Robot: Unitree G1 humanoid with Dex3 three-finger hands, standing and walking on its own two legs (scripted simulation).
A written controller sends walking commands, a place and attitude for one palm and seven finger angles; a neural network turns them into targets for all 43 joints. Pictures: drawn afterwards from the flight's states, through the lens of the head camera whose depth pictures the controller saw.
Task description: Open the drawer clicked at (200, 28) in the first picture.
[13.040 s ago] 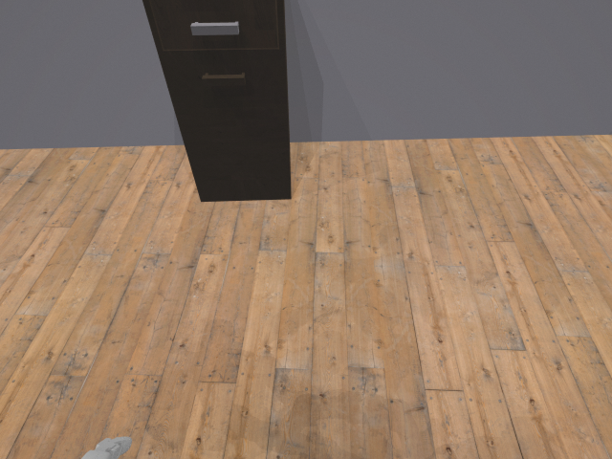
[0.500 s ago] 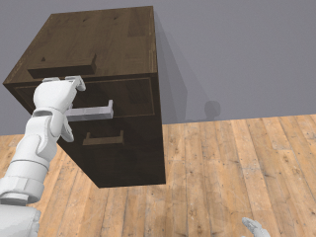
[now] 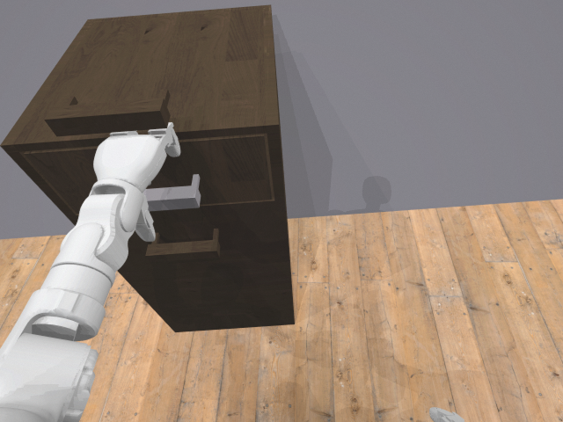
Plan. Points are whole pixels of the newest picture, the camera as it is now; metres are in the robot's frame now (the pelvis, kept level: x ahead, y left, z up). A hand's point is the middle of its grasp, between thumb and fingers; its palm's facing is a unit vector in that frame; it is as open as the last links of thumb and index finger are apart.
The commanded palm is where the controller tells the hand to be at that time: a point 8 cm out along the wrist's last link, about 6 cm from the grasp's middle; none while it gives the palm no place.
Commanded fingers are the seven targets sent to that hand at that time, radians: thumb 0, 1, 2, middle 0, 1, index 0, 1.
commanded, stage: move the hooked fingers above the handle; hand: left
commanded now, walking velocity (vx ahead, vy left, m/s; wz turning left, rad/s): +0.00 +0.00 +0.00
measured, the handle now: (157, 190) +0.47 +0.26 +0.04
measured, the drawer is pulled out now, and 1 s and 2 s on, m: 0.00 0.00 0.00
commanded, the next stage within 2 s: none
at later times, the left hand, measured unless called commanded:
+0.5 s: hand (147, 185) +0.42 +0.24 +0.10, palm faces +0.02 -0.01 -1.00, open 13.7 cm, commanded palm +0.41 +0.27 +0.16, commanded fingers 0.00 -0.50 0.30 -0.30 -1.20 -0.30 -1.20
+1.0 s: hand (144, 186) +0.42 +0.24 +0.10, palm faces -0.01 +0.00 -1.00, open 13.8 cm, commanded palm +0.40 +0.28 +0.15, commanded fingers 0.00 -0.50 0.30 -0.30 -1.20 -0.30 -1.20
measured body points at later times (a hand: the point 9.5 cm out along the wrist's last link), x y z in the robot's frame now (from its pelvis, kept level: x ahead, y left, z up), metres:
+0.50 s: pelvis +0.00 -0.02 +0.00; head +0.05 -0.04 +0.44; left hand +0.42 +0.23 +0.15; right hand +0.09 -0.30 -0.14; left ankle -0.03 +0.08 -0.73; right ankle +0.00 -0.11 -0.73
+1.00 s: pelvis -0.02 -0.02 +0.00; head +0.04 -0.05 +0.44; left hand +0.42 +0.24 +0.15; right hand +0.08 -0.29 -0.13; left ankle -0.03 +0.08 -0.73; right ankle +0.00 -0.11 -0.73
